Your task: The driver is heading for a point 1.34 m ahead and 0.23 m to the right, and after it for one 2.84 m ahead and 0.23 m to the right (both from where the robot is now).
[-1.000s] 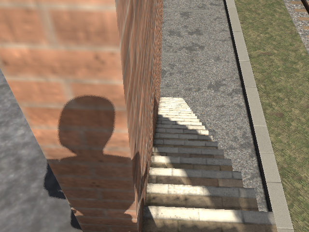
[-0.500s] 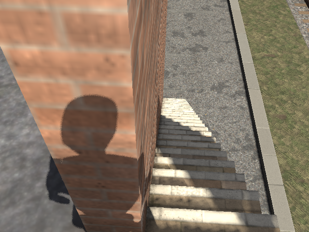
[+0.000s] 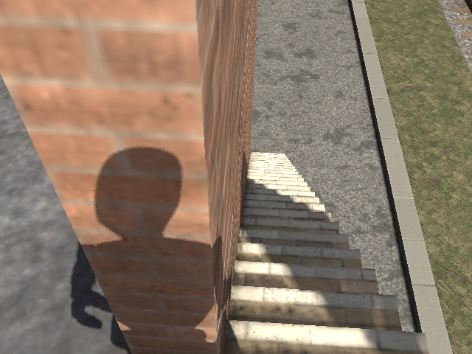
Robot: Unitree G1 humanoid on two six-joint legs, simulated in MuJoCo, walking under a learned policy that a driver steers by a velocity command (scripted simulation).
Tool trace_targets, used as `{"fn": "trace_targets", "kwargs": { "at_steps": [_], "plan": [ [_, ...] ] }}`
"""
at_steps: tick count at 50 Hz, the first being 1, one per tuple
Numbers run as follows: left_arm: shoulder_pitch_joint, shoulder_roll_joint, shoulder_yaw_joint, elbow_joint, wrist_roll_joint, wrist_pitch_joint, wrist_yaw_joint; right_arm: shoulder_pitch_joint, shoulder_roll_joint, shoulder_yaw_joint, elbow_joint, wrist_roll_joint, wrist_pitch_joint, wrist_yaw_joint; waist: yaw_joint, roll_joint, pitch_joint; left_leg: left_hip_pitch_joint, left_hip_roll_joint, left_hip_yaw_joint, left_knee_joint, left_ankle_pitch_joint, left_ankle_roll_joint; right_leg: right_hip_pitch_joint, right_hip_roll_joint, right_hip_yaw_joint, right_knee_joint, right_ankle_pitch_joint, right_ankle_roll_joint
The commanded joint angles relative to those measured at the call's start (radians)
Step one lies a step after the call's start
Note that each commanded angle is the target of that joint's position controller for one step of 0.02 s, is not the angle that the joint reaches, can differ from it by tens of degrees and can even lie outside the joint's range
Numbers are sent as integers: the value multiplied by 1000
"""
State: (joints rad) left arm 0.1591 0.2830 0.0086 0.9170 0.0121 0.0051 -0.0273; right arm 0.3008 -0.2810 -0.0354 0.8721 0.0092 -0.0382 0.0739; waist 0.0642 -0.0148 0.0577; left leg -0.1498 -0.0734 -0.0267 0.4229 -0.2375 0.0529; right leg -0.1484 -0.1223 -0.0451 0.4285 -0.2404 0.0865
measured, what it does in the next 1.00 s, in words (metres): stands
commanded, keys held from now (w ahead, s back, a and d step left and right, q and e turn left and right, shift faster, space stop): w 1.00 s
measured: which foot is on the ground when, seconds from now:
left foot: down 0.00-1.00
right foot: down 0.00-1.00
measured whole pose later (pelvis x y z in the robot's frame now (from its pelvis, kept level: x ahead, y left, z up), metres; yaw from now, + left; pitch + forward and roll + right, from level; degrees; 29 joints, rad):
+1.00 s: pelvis +0.01 +0.00 +0.00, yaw +0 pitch -1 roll +1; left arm 0.20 0.24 0.02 1.03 0.02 0.02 -0.02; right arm 0.38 -0.22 -0.02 1.00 0.01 -0.02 0.07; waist 0.07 -0.02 0.04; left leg -0.15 -0.08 -0.02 0.42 -0.24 0.05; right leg -0.16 -0.13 -0.04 0.45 -0.26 0.09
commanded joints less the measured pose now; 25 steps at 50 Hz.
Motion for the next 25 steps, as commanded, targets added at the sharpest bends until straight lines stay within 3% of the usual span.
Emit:
{"fn": "trace_targets", "kwargs": {
  "at_steps": [1, 10, 11, 13, 25],
  "plan": [
    [-3, 122, 28, -35, 1, -11, 9, 44, -119, -29, -35, 2, -2, -10, 9, -4, -34, 37, 55, -56, -74, 215, 31, -44, 31, -48, -45, 130, -35],
    [-13, 115, 31, -4, 4, -10, 14, 66, -111, -28, -14, 1, 9, -10, 7, 3, -20, 36, 51, -59, -87, 173, 38, -66, 32, -53, -47, 109, -38],
    [-23, 104, 26, -4, 2, -3, 14, 68, -114, -29, -7, -5, 6, -10, 8, 17, -6, 10, 50, -60, -101, 155, 39, -57, 37, -49, -43, 87, -36],
    [-6, 114, 31, 9, 5, -5, 14, 69, -105, -27, -6, 3, 8, -6, 10, 1, -18, 33, 52, -61, -94, 158, 37, -64, 33, -53, -48, 104, -37],
    [13, 97, 28, 44, 6, 0, 13, 108, -84, -21, 37, 2, 13, -3, 9, 7, -12, 35, 47, -55, -93, 172, 33, -70, 36, -59, -46, 104, -36]
  ]
}}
